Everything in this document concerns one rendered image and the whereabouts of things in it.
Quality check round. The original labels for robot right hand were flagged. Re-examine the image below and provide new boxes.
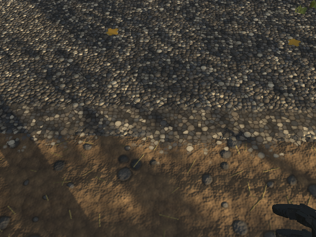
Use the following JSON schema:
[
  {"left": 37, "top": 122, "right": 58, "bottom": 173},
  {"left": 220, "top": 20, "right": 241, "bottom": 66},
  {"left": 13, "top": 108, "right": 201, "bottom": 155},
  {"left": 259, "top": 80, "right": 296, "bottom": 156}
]
[{"left": 272, "top": 203, "right": 316, "bottom": 237}]

